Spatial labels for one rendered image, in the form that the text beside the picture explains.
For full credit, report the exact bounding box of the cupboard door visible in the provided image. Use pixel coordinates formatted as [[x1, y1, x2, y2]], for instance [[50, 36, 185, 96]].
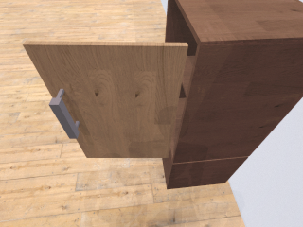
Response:
[[23, 41, 188, 158]]

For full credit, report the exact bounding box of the handle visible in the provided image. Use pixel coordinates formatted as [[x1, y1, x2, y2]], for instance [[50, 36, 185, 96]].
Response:
[[48, 89, 80, 139]]

